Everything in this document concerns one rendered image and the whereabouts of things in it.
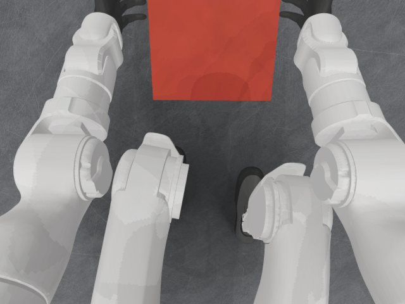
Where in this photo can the robot left hand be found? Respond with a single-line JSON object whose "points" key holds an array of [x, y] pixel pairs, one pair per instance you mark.
{"points": [[115, 8]]}

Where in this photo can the robot right hand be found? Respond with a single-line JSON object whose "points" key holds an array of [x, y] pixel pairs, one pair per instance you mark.
{"points": [[309, 8]]}

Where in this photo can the robot left foot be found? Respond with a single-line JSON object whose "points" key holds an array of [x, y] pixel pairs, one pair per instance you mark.
{"points": [[181, 152]]}

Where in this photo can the robot right shin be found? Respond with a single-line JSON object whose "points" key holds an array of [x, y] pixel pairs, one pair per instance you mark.
{"points": [[287, 169]]}

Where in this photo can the right robot upper arm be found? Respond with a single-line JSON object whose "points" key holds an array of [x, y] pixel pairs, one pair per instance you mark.
{"points": [[364, 181]]}

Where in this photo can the left robot upper arm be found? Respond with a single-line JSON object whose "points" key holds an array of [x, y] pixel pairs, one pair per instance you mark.
{"points": [[58, 175]]}

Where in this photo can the robot right forearm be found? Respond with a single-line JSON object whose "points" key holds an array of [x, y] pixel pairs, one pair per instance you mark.
{"points": [[334, 86]]}

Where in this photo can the carton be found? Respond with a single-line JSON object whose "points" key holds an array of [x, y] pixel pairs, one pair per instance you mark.
{"points": [[213, 50]]}

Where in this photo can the robot left forearm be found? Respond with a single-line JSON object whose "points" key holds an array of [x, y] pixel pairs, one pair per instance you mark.
{"points": [[85, 86]]}

